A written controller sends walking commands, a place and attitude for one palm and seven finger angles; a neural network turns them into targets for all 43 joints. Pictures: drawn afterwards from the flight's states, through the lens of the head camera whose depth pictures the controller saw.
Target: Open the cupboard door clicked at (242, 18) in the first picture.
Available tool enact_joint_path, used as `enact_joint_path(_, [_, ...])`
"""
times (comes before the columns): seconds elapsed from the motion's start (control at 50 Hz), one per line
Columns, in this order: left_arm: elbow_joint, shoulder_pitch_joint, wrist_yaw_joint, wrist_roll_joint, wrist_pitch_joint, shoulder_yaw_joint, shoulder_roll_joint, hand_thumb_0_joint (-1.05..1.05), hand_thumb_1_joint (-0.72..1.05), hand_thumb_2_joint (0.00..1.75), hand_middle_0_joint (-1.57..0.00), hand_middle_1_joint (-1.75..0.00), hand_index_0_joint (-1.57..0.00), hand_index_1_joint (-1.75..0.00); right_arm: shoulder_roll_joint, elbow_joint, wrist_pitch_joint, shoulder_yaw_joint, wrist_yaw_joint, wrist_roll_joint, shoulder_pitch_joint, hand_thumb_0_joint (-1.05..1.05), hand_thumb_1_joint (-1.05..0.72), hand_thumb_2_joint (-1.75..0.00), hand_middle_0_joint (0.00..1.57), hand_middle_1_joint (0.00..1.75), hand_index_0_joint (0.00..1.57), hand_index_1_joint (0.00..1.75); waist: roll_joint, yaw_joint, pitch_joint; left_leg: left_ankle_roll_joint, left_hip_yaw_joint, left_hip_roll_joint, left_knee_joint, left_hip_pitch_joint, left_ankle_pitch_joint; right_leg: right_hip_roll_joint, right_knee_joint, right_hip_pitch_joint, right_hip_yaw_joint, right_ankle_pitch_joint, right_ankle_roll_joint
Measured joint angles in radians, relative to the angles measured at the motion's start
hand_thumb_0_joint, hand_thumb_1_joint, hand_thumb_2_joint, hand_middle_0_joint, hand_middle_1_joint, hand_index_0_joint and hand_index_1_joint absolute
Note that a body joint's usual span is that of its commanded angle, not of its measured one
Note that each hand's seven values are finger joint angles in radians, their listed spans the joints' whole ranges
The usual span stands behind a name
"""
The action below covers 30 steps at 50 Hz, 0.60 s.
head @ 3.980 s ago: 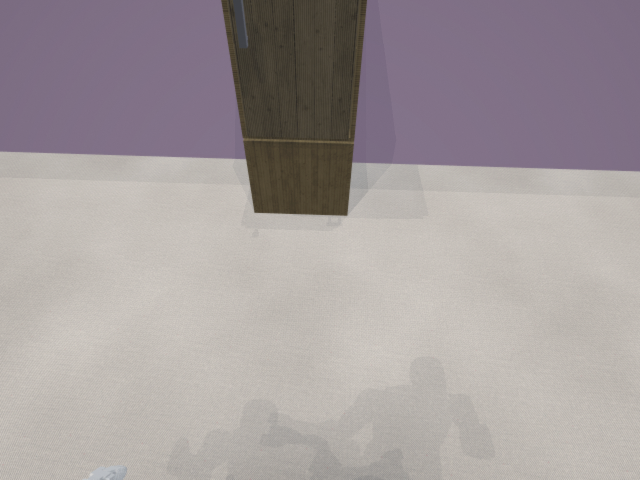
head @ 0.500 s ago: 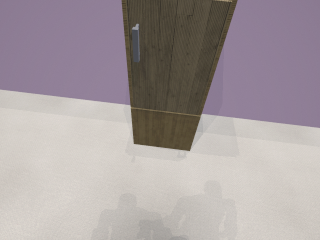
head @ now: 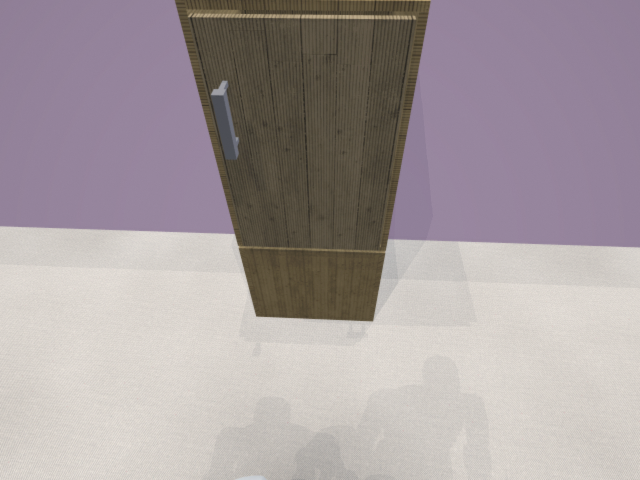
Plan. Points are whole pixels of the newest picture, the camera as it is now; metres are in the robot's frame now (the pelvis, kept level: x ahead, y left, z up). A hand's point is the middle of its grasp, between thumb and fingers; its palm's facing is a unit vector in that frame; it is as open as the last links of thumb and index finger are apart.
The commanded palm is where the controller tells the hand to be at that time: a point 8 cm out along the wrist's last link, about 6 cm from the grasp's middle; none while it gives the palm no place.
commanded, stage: take the last steps up to it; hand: left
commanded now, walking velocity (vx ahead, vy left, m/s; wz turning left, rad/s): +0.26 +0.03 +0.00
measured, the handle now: (228, 120) +0.74 +0.21 +0.06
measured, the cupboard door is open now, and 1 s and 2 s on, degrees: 0 0 0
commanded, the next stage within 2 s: come to a stop and stand still in 0.30 s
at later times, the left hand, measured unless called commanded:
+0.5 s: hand (178, 476) +0.17 +0.22 -0.18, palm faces +0.03 -0.98 -0.18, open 7.3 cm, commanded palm none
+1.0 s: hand (182, 434) +0.22 +0.23 -0.18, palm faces +0.04 -0.98 -0.20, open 7.4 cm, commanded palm none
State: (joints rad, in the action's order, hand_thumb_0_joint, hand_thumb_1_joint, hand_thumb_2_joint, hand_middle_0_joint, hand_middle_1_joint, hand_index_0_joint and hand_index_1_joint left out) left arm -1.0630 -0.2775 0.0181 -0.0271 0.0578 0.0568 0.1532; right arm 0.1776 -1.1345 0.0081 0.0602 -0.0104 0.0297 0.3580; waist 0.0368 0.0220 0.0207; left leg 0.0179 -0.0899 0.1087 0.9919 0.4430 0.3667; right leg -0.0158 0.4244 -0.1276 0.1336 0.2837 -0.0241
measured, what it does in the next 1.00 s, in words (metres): walks ahead: left foot, then right foot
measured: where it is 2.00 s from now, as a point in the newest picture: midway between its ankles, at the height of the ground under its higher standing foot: outside the picture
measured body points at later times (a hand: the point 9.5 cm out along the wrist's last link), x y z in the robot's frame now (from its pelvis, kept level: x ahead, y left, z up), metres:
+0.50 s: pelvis +0.14 +0.05 +0.00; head +0.15 +0.06 +0.45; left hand +0.17 +0.28 -0.16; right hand +0.18 -0.18 -0.15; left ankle +0.18 +0.14 -0.74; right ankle +0.17 -0.08 -0.70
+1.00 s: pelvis +0.16 +0.05 +0.00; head +0.18 +0.07 +0.44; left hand +0.22 +0.29 -0.16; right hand +0.17 -0.18 -0.16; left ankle +0.15 +0.15 -0.74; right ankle +0.18 -0.08 -0.72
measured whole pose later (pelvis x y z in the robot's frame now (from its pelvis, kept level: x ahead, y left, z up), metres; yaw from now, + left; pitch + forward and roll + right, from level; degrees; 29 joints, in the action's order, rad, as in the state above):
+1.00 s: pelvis +0.16 +0.05 +0.00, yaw +0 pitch +0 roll +0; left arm -1.03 -0.16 0.03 -0.02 -0.05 0.05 0.18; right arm 0.14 -1.07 0.02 0.04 0.03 0.02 0.25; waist -0.04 0.00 0.06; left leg -0.03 -0.10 0.00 0.50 0.20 0.29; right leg -0.06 0.70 -0.35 0.04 0.37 0.01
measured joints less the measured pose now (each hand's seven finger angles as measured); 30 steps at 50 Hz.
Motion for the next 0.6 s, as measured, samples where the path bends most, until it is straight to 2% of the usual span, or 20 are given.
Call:
enact_joint_path(0.1, [-0.055,-0.077,-0.003,-0.003,0.0,-0.015,-0.006,-0.01,0.93,0.9,-0.2,-0.3,-0.2,-0.29,0.006,0.061,-0.015,0.003,-0.012,-0.005,-0.098,0.01,-0.91,-0.9,0.19,0.3,0.19,0.3,-0.013,-0.014,0.009,0.008,-0.014,0.01,-0.15,0.063,-0.101,0.0,-0.063,0.074,-0.001,0.01,0.015])
enact_joint_path(0.2, [-0.092,-0.133,-0.005,-0.004,-0.01,-0.017,-0.01,0.0,0.91,0.9,-0.2,-0.3,-0.2,-0.29,0.002,0.104,-0.035,-0.006,-0.018,-0.008,-0.179,0.0,-0.91,-0.9,0.19,0.3,0.19,0.3,-0.036,-0.046,0.028,-0.009,-0.031,-0.011,-0.348,-0.004,-0.147,-0.016,-0.016,0.124,-0.005,0.091,0.051])
enact_joint_path(0.24, [-0.1,-0.152,-0.007,0.001,-0.02,-0.015,-0.012,0.0,0.91,0.9,-0.2,-0.3,-0.2,-0.3,0.003,0.121,-0.058,-0.011,-0.012,-0.002,-0.198,0.0,-0.91,-0.9,0.19,0.3,0.19,0.3,-0.046,-0.049,0.034,-0.029,-0.042,-0.025,-0.4,-0.045,-0.208,-0.036,0.122,0.086,-0.015,0.165,0.051])
enact_joint_path(0.28, [-0.103,-0.136,-0.007,0.004,-0.038,-0.014,-0.007,0.0,0.91,0.9,-0.2,-0.3,-0.2,-0.29,-0.007,0.131,-0.07,-0.017,-0.001,-0.001,-0.214,0.0,-0.91,-0.9,0.19,0.3,0.19,0.3,-0.067,-0.055,0.051,-0.063,-0.064,-0.037,-0.343,-0.047,-0.164,-0.046,0.399,-0.024,-0.061,0.238,0.027])
enact_joint_path(0.32, [-0.097,-0.112,-0.009,0.002,-0.046,-0.011,-0.003,0.0,0.91,0.9,-0.2,-0.3,-0.2,-0.29,-0.02,0.132,-0.069,-0.024,0.007,-0.003,-0.212,0.0,-0.91,-0.9,0.19,0.3,0.19,0.3,-0.074,-0.054,0.05,-0.077,-0.082,-0.048,-0.365,-0.079,-0.135,-0.045,0.616,-0.141,-0.078,0.216,0.012])
enact_joint_path(0.36, [-0.082,-0.081,-0.013,-0.002,-0.046,-0.007,0.003,0.0,0.91,0.9,-0.2,-0.3,-0.2,-0.29,-0.035,0.123,-0.069,-0.027,0.016,-0.006,-0.197,0.0,-0.91,-0.9,0.2,0.3,0.19,0.3,-0.078,-0.051,0.043,-0.076,-0.092,-0.062,-0.429,-0.121,-0.152,-0.056,0.692,-0.23,-0.072,0.153,0.012])
enact_joint_path(0.4, [-0.057,-0.055,-0.012,-0.004,-0.045,-0.005,0.004,0.0,0.91,0.9,-0.19,-0.3,-0.2,-0.29,-0.032,0.117,-0.073,-0.014,0.031,-0.013,-0.18,-0.01,-0.94,-0.9,0.2,0.3,0.2,0.3,-0.076,-0.046,0.031,-0.079,-0.1,-0.077,-0.494,-0.159,-0.171,-0.066,0.674,-0.289,-0.067,0.11,0.018])
enact_joint_path(0.46, [-0.024,-0.016,-0.006,-0.005,-0.046,-0.006,0.001,0.0,0.91,0.9,-0.19,-0.3,-0.2,-0.29,-0.021,0.096,-0.065,-0.018,0.032,-0.009,-0.151,-0.02,-0.95,-0.9,0.2,0.3,0.2,0.3,-0.069,-0.036,0.014,-0.081,-0.103,-0.09,-0.561,-0.204,-0.186,-0.073,0.555,-0.321,-0.059,0.071,0.031])
enact_joint_path(0.56, [0.002,0.041,0.016,-0.001,-0.054,-0.013,0.018,0.01,0.94,0.9,-0.19,-0.3,-0.2,-0.29,-0.034,0.049,-0.035,-0.031,0.034,-0.009,-0.113,-0.01,-0.94,-0.9,0.2,0.3,0.2,0.3,-0.067,-0.018,0.015,-0.061,-0.09,-0.094,-0.546,-0.237,-0.153,-0.064,0.238,-0.233,-0.065,-0.017,0.051])
enact_joint_path(0.6, [0.009,0.047,0.018,-0.001,-0.051,-0.018,0.029,0.01,0.94,0.9,-0.19,-0.3,-0.2,-0.29,-0.045,0.034,-0.021,-0.031,0.033,-0.015,-0.101,0.0,-0.93,-0.9,0.2,0.3,0.2,0.3,-0.079,-0.021,0.015,-0.047,-0.098,-0.1,-0.501,-0.234,-0.116,-0.067,0.127,-0.18,-0.079,-0.083,0.042])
